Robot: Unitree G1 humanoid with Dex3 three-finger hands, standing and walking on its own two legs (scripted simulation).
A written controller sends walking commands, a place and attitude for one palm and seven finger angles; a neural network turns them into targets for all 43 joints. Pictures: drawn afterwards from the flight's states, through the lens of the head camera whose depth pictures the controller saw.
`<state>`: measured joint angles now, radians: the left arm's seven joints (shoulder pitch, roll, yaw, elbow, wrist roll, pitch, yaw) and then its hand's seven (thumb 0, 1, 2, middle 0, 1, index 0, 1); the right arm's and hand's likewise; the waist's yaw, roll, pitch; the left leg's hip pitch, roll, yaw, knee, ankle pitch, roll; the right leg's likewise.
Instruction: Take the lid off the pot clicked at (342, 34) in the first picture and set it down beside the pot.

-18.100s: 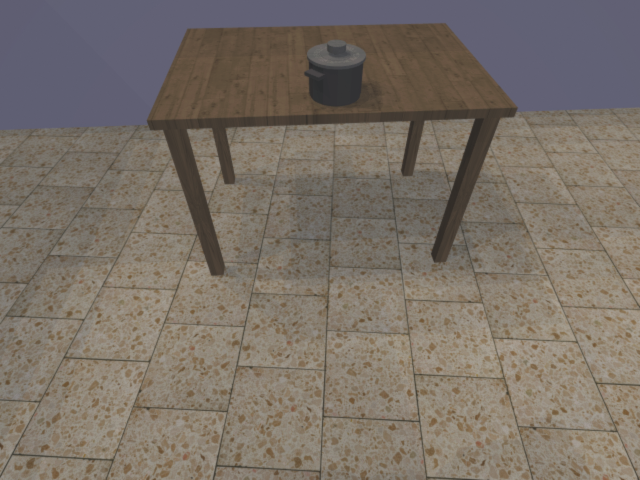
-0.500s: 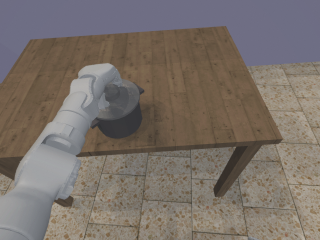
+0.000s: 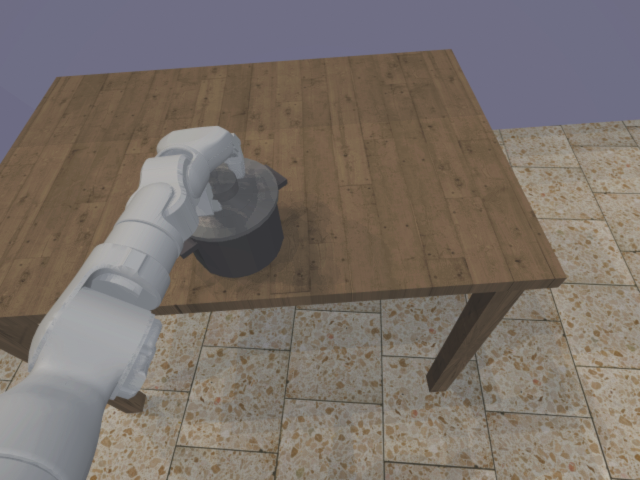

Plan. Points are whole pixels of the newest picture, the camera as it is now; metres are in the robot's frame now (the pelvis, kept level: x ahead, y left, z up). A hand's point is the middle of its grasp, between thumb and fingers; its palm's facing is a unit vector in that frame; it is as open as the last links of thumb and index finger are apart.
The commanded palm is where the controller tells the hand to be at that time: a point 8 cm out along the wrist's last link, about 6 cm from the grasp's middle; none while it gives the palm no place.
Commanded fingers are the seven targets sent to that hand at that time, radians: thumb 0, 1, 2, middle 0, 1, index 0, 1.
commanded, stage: close the fingers and squeeze the knob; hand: left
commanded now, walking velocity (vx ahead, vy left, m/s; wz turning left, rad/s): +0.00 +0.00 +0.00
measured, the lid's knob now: (219, 185) +0.50 +0.13 +0.08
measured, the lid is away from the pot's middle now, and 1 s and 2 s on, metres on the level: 0.00 0.00 0.00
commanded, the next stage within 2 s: lift the lid straight up in 0.94 s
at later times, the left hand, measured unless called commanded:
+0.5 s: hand (208, 190) +0.47 +0.13 +0.10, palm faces -0.35 -0.05 -0.93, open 8.4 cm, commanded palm +0.46 +0.14 +0.16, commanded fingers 0.00 0.34 0.95 -0.76 -1.04 -0.65 -0.97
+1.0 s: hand (208, 190) +0.47 +0.13 +0.10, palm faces -0.36 -0.04 -0.93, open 8.4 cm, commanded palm +0.46 +0.13 +0.16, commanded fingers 0.00 0.56 1.05 -0.90 -1.09 -0.75 -1.02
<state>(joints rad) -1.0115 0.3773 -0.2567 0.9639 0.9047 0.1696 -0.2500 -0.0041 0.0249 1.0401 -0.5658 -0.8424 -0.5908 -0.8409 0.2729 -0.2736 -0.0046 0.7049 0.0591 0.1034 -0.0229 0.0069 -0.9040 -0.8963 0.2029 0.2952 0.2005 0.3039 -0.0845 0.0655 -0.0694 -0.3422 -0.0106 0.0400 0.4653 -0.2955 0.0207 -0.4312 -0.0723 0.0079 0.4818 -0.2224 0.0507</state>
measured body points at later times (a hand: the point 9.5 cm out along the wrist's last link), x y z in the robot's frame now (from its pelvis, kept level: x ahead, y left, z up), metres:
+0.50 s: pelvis +0.00 +0.00 +0.00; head +0.05 -0.03 +0.45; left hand +0.48 +0.14 +0.15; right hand +0.08 -0.26 -0.14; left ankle -0.05 +0.11 -0.74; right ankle +0.00 -0.15 -0.74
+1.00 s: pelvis +0.00 +0.00 +0.00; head +0.05 -0.03 +0.45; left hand +0.48 +0.13 +0.15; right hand +0.06 -0.26 -0.14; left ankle -0.05 +0.11 -0.74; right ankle +0.00 -0.15 -0.74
